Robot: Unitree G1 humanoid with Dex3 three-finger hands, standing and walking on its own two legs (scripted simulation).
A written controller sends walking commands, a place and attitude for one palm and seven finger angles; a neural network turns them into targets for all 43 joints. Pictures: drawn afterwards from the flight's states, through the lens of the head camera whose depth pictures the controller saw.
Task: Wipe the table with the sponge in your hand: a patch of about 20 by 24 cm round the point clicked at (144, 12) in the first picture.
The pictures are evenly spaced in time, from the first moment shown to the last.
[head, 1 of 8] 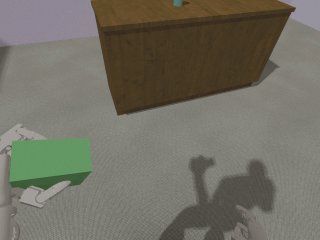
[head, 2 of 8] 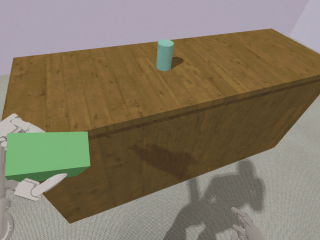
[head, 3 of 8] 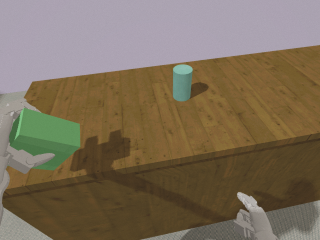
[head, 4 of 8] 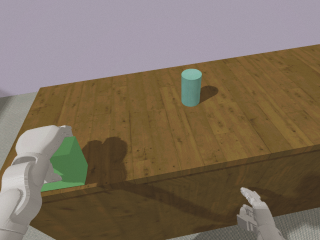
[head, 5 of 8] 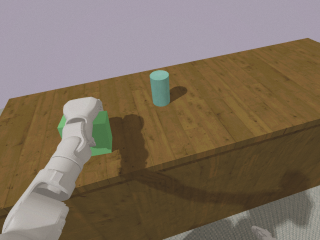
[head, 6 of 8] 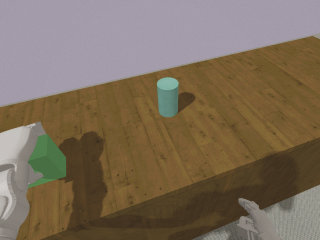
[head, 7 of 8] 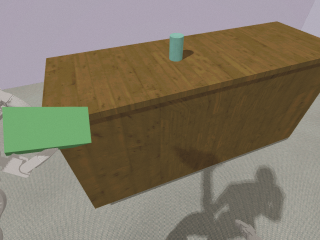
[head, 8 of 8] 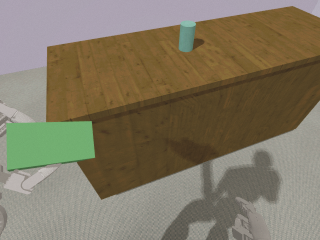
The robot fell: no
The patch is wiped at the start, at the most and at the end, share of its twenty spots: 0.00 0.95 0.95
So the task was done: yes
